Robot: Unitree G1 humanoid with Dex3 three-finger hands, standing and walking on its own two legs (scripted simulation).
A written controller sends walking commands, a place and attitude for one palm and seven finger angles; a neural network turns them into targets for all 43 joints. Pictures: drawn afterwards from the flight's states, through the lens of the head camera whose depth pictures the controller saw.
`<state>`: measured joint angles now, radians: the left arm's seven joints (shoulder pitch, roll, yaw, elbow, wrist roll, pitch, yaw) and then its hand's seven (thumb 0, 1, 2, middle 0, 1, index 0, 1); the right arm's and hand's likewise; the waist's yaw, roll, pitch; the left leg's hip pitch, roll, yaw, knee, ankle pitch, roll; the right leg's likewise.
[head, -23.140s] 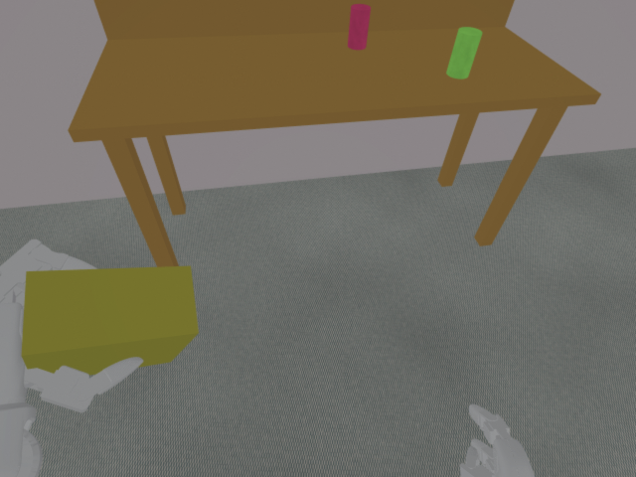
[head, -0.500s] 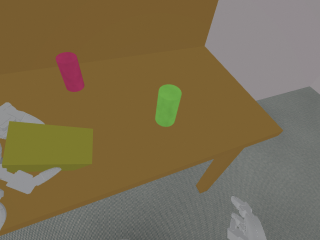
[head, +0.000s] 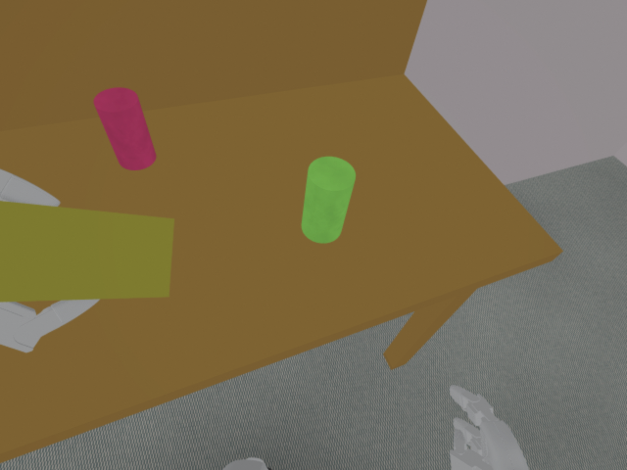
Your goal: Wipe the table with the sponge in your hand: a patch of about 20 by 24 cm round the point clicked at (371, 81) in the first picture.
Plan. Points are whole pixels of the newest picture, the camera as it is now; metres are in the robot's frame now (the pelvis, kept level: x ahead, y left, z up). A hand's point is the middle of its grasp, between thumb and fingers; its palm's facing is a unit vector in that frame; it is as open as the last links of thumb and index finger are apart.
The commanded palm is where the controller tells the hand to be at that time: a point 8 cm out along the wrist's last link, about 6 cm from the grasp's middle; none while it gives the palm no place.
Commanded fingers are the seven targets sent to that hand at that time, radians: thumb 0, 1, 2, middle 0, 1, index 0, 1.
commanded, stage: come to a stop and stand still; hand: left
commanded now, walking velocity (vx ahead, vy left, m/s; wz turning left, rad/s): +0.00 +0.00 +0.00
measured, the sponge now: (99, 254) +0.27 +0.23 +0.17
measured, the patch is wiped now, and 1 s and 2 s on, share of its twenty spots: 0.00 0.00 0.00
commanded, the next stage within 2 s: look again from close up in 0.38 s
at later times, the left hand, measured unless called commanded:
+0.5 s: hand (12, 316) +0.20 +0.27 +0.17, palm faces +0.36 -0.84 -0.41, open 10.6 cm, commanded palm +0.13 +0.29 +0.18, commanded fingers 0.00 0.10 1.30 -1.20 -1.60 -1.20 -1.60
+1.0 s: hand out of the picture +0.15 +0.27 +0.16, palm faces +0.35 -0.87 -0.35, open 10.6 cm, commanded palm +0.09 +0.30 +0.18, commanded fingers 0.00 0.10 1.30 -1.20 -1.60 -1.20 -1.60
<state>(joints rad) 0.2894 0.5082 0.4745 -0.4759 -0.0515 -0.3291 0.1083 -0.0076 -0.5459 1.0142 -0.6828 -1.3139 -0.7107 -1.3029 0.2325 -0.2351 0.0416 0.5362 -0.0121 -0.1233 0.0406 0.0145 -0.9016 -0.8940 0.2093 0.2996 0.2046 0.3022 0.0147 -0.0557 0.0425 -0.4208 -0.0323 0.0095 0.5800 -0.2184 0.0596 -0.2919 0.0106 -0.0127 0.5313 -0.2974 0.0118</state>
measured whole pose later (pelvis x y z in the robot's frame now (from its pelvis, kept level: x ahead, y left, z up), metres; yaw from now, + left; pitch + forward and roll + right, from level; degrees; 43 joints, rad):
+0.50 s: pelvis -0.02 +0.00 +0.00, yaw +2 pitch +1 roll -2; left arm 0.39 0.52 0.41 -0.47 -0.08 -0.31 0.09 -0.01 -0.55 1.01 -0.69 -1.31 -0.71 -1.30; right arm 0.22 -0.20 0.05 0.56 0.00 -0.13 0.03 0.01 -0.90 -0.89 0.21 0.30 0.20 0.30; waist 0.02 -0.06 0.05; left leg -0.42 -0.05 -0.02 0.60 -0.20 0.06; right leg -0.28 0.00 -0.04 0.55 -0.30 0.02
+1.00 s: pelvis -0.06 +0.01 +0.00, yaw +1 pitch -1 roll -3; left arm 0.43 0.44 0.37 -0.50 -0.07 -0.26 0.08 -0.01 -0.55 1.01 -0.69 -1.31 -0.71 -1.30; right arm 0.23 -0.19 0.04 0.58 0.02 -0.17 -0.01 0.02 -0.90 -0.89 0.21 0.30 0.20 0.30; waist 0.02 -0.06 0.05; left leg -0.40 -0.04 0.00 0.52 -0.12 0.06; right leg -0.28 -0.01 -0.05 0.51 -0.23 0.01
